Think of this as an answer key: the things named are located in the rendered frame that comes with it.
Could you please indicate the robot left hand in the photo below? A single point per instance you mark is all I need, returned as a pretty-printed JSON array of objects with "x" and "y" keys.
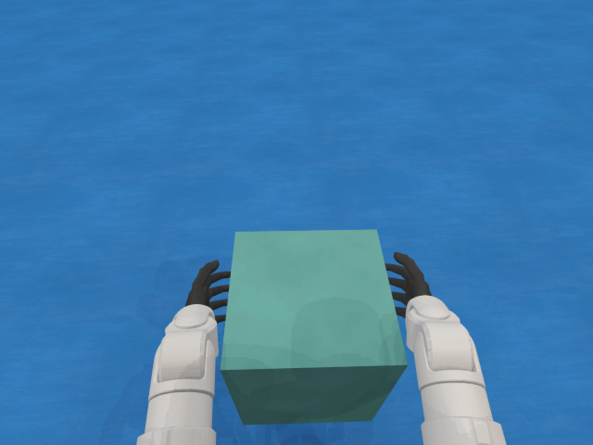
[{"x": 201, "y": 293}]

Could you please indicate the carton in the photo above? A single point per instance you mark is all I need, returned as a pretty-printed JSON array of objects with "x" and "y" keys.
[{"x": 311, "y": 332}]

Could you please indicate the robot right hand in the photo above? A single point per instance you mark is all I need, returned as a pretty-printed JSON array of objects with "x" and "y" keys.
[{"x": 413, "y": 285}]

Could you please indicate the left robot forearm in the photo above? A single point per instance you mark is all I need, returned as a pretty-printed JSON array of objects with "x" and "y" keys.
[{"x": 183, "y": 381}]

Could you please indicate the right robot forearm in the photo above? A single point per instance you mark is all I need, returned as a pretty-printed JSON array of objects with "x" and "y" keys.
[{"x": 455, "y": 405}]

